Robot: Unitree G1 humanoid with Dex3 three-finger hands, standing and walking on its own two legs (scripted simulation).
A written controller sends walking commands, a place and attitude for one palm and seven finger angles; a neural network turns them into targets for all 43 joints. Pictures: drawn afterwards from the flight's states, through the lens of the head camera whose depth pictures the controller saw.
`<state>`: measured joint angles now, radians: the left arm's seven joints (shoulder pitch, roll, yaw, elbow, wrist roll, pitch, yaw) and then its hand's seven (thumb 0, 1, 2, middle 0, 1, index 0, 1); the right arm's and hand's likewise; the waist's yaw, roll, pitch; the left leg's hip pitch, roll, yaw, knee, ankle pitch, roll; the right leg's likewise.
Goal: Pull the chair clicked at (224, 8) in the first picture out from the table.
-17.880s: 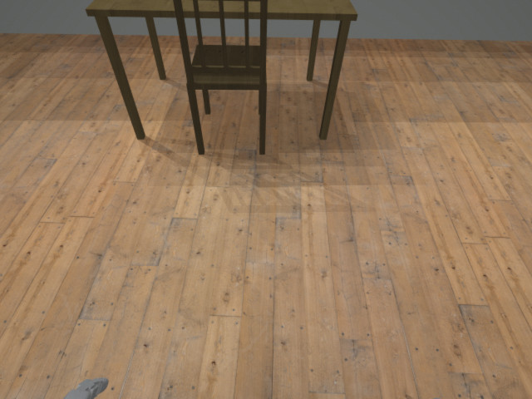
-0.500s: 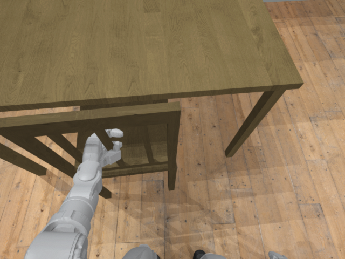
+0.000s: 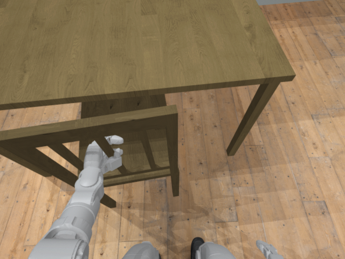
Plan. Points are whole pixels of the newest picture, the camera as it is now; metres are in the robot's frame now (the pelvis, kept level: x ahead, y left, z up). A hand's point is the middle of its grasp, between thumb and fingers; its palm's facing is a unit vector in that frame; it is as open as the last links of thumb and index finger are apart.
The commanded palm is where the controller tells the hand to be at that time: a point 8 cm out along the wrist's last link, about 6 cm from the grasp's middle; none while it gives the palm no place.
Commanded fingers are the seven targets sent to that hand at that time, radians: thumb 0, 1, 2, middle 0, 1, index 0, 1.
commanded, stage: step backward, pulling the chair out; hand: left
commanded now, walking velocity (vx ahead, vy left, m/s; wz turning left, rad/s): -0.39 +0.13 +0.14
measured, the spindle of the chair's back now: (112, 156) +0.37 +0.18 -0.10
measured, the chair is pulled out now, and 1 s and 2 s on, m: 0.07 0.24 0.44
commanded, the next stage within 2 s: none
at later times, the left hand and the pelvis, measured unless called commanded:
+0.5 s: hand (115, 194) +0.26 +0.15 -0.07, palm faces -0.01 -0.99 -0.16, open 4.9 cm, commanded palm +0.26 +0.20 -0.07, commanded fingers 0.00 0.90 0.90 -0.50 -1.45 -0.50 -1.45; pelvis -0.08 +0.03 +0.00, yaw +1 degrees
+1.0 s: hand (113, 231) +0.18 +0.14 -0.06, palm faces +0.01 -0.98 -0.19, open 4.9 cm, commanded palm +0.16 +0.19 -0.06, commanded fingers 0.00 0.90 0.90 -0.50 -1.45 -0.50 -1.45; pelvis -0.18 +0.01 +0.00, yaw +3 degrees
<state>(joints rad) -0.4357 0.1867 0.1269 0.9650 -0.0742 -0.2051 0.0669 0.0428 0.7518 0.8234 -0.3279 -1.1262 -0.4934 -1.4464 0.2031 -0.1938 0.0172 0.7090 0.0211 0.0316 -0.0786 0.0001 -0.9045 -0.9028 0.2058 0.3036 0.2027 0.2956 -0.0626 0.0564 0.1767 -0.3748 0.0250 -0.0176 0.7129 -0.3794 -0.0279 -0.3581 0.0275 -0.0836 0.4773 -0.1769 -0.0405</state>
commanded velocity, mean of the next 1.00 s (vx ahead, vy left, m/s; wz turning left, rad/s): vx -0.38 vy -0.07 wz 0.08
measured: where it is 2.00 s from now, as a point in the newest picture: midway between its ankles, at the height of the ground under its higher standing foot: outside the picture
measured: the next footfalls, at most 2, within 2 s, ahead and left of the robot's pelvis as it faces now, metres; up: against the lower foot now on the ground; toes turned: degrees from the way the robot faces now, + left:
left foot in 0.22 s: -0.06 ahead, +0.18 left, +0.00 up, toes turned +2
right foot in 0.46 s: -0.08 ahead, -0.09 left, +0.00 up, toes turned +2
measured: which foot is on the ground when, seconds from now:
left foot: up 0.00-0.20, down 0.22-0.98, up 1.00-1.00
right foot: down 0.00-0.32, up 0.34-0.44, down 0.46-1.00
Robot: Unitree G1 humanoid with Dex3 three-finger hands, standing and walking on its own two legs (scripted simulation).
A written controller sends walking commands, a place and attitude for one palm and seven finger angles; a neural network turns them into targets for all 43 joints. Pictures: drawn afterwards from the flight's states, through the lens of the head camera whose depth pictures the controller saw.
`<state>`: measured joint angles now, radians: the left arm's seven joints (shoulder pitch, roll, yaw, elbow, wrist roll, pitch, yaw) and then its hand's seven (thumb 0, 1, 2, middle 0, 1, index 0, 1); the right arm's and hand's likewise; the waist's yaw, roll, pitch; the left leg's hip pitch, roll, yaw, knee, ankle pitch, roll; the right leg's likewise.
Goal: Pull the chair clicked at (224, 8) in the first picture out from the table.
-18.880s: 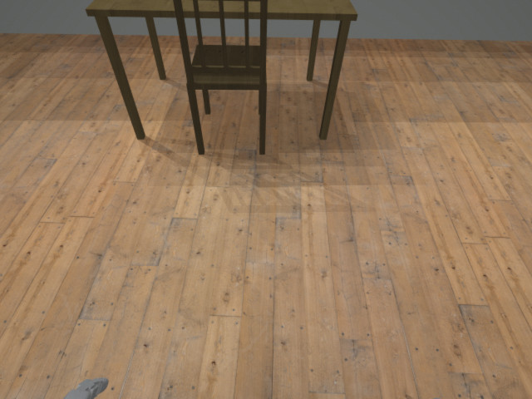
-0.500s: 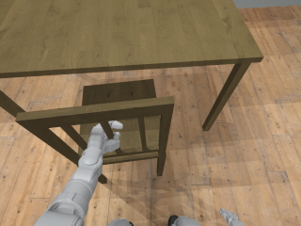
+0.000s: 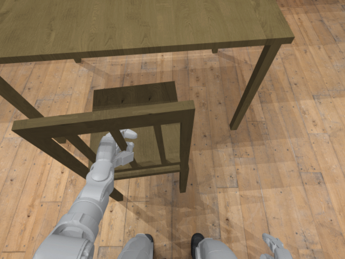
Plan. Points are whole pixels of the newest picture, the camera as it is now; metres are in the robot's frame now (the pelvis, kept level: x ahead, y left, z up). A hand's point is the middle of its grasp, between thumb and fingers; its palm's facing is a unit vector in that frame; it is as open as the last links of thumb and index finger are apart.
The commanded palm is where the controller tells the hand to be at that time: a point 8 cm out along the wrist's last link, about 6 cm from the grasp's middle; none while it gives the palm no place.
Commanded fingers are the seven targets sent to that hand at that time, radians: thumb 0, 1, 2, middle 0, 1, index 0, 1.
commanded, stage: step backward, pulling the chair out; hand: left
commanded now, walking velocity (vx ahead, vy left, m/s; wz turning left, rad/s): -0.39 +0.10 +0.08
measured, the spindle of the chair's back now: (125, 149) +0.39 +0.14 -0.10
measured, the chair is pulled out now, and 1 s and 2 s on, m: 0.24 0.44 0.64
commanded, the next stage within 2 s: stop walking, hand still on the chair in 1.58 s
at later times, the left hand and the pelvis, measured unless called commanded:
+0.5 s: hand (128, 193) +0.26 +0.11 -0.06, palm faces -0.03 -0.98 -0.19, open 5.0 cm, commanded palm +0.26 +0.16 -0.06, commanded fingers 0.00 0.90 0.90 -0.50 -1.45 -0.50 -1.45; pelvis -0.09 -0.01 +0.00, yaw +1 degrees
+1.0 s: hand (123, 243) +0.16 +0.11 -0.05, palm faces -0.12 -0.98 -0.16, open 5.0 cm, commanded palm +0.15 +0.16 -0.06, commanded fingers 0.00 0.90 0.90 -0.50 -1.45 -0.50 -1.45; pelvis -0.20 +0.03 +0.01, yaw +1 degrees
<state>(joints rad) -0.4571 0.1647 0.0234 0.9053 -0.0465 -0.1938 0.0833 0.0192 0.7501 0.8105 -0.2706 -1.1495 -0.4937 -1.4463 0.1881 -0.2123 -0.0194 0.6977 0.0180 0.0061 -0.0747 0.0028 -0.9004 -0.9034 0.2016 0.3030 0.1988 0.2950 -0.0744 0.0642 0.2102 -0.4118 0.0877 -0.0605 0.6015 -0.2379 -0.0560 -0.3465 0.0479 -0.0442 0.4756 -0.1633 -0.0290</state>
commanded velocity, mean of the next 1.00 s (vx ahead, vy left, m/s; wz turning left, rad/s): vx -0.38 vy -0.05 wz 0.01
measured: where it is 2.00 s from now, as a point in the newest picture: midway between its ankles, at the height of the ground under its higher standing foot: outside the picture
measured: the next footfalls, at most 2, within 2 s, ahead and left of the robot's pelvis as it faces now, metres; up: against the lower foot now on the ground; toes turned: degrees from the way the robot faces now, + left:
left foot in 0.20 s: -0.05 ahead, +0.14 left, +0.00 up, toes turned +3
right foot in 0.46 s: -0.05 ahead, -0.11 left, +0.00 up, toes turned +0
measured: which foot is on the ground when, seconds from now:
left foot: up 0.00-0.18, down 0.20-0.52, up 0.54-0.82, down 0.84-1.00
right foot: down 0.00-0.28, up 0.30-0.44, down 0.46-0.88, up 0.90-1.00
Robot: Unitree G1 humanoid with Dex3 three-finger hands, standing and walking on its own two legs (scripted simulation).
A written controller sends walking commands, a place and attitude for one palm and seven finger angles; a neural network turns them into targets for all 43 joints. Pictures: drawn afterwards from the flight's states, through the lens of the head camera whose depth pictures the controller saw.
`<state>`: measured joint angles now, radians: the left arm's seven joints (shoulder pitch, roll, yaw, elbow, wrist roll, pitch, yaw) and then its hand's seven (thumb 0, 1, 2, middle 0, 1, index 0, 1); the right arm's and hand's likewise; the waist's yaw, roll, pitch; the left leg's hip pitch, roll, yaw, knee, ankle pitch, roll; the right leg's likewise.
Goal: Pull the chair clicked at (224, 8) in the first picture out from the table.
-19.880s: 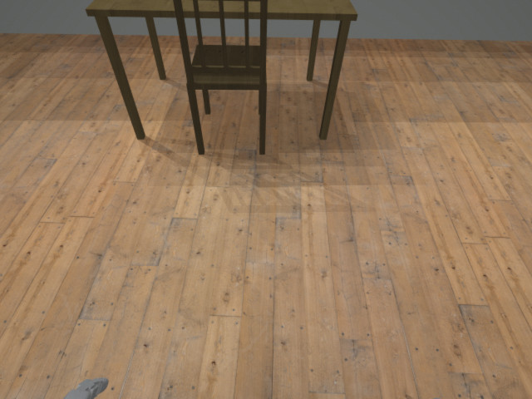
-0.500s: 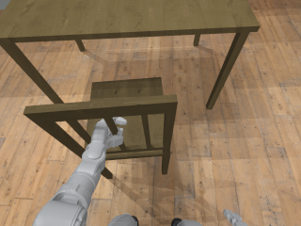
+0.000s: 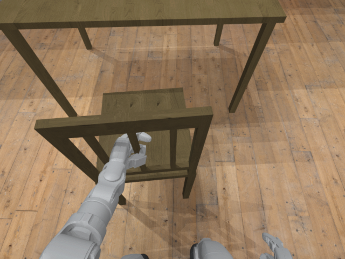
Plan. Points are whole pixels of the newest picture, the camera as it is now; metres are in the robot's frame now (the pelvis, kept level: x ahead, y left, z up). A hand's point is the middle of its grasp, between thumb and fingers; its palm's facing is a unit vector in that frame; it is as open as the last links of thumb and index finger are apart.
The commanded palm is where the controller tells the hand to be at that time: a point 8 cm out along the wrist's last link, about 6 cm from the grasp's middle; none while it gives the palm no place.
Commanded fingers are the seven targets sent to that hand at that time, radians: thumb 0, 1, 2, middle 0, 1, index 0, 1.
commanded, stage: step backward, pulling the chair out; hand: left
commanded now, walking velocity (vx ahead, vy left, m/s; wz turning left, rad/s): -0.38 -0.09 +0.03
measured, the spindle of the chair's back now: (138, 152) +0.39 +0.10 -0.11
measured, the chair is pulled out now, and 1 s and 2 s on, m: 0.44 0.64 0.66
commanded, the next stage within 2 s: stop walking, hand still on the chair in 0.58 s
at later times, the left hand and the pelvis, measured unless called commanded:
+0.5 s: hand (135, 197) +0.25 +0.09 -0.06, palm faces -0.16 -0.98 -0.13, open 4.9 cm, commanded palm +0.24 +0.15 -0.07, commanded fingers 0.00 0.90 0.90 -0.50 -1.45 -0.50 -1.45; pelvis -0.11 +0.03 +0.00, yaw +0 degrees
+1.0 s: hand (128, 242) +0.16 +0.10 -0.05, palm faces -0.12 -0.98 -0.16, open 4.9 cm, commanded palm +0.15 +0.15 -0.04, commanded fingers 0.00 0.90 0.90 -0.50 -1.45 -0.50 -1.45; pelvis -0.18 +0.02 +0.00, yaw +0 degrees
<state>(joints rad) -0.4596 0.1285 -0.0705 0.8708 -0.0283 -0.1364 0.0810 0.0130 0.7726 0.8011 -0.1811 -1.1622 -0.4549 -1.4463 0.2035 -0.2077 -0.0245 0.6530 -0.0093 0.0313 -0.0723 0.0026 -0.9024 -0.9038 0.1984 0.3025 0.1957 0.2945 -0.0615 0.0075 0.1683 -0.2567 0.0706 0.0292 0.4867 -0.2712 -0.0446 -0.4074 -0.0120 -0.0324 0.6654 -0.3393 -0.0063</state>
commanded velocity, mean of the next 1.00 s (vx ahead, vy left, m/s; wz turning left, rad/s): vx -0.14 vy -0.04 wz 0.03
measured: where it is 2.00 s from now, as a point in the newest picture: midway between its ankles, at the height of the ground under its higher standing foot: outside the picture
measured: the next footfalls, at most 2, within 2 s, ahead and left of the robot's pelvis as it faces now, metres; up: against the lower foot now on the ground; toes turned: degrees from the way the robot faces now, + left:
right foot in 0.06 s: +0.04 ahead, -0.12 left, +0.00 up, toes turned -3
left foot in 0.42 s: -0.13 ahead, +0.16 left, +0.00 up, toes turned +0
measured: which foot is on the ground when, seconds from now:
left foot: down 0.00-0.10, up 0.12-0.40, down 0.42-1.00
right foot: up 0.00-0.04, down 0.06-0.42, up 0.44-0.64, down 0.66-1.00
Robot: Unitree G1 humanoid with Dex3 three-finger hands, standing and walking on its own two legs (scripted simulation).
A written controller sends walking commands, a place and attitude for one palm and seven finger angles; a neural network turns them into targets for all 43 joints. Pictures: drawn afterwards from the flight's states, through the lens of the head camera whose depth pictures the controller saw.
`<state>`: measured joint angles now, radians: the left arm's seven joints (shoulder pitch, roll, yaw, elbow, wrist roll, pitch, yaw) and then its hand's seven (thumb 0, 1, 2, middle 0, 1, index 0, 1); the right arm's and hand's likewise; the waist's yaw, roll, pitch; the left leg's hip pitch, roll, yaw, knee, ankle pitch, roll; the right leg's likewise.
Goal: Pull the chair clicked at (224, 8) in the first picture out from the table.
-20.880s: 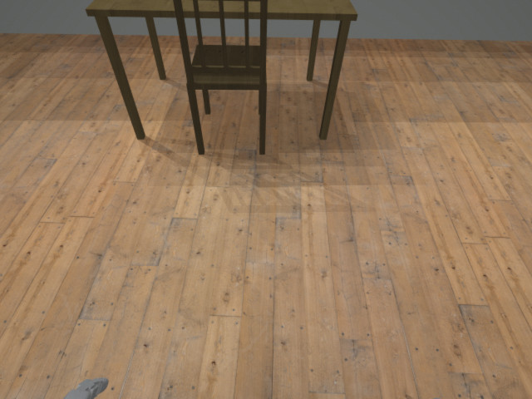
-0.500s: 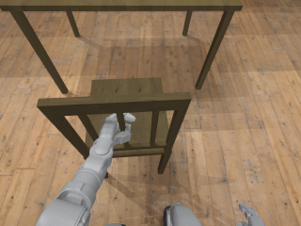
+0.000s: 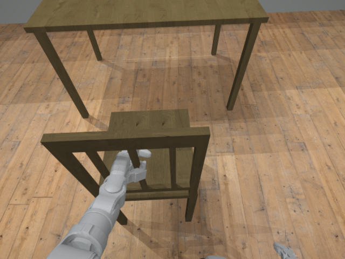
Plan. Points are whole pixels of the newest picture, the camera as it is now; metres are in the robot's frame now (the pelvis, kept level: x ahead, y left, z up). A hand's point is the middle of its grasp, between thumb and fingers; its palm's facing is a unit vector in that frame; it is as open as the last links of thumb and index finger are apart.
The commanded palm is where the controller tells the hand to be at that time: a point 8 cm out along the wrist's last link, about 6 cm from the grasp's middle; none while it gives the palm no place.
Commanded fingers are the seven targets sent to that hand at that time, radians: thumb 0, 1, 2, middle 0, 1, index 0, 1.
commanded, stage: stop walking, hand still on the chair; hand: left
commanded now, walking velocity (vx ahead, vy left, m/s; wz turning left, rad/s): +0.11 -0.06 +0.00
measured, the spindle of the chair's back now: (138, 170) +0.36 +0.11 -0.10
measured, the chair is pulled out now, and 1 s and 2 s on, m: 0.64 0.66 0.66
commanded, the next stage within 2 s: open the thumb and straighten the fingers in 0.58 s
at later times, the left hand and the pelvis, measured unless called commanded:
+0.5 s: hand (141, 176) +0.32 +0.09 -0.05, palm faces -0.15 -0.97 -0.17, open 5.0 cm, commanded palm +0.31 +0.14 -0.04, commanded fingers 0.00 0.90 0.90 -0.50 -1.45 -0.50 -1.45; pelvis +0.03 +0.01 +0.00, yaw -1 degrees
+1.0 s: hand (138, 171) +0.33 +0.10 -0.04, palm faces -0.17 -0.97 -0.16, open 10.1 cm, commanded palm +0.31 +0.15 -0.02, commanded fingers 0.00 -0.55 0.20 -0.32 -0.94 -0.32 -0.94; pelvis +0.03 +0.01 -0.01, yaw -1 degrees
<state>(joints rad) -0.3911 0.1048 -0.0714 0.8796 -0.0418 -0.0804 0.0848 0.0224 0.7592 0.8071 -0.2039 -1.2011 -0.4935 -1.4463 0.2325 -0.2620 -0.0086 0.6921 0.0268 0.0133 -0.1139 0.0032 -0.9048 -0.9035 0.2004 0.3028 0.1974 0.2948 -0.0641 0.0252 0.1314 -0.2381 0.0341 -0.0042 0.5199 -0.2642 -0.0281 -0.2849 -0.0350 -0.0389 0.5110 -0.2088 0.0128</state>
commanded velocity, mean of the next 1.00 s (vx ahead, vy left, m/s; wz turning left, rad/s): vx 0.00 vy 0.00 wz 0.00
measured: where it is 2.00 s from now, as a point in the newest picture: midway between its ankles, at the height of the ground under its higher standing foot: outside the picture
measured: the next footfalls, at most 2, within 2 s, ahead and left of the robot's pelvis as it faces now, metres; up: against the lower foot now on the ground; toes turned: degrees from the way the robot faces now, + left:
none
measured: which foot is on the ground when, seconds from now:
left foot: down 0.00-1.00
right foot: down 0.00-1.00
